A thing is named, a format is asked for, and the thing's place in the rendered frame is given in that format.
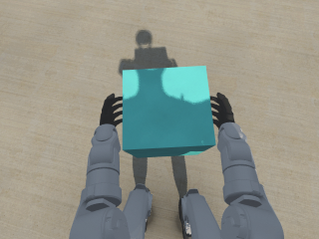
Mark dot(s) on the right robot upper arm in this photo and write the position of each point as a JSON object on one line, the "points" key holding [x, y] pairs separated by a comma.
{"points": [[240, 221]]}

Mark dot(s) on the robot right hand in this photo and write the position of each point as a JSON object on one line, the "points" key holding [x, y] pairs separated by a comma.
{"points": [[224, 110]]}

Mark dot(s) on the right robot forearm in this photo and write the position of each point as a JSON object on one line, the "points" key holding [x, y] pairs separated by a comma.
{"points": [[241, 184]]}

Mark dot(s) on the right robot foot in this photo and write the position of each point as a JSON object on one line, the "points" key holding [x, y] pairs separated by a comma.
{"points": [[184, 234]]}

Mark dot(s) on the left robot forearm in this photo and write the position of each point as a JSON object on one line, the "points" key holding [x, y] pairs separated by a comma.
{"points": [[102, 187]]}

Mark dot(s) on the robot left hand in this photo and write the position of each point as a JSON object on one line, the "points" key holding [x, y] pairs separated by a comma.
{"points": [[108, 116]]}

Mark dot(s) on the carton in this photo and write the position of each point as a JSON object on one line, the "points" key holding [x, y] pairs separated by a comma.
{"points": [[167, 112]]}

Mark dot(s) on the left robot upper arm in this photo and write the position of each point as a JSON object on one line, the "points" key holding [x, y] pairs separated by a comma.
{"points": [[105, 223]]}

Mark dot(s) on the robot left shin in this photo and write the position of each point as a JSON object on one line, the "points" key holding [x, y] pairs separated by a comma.
{"points": [[140, 186]]}

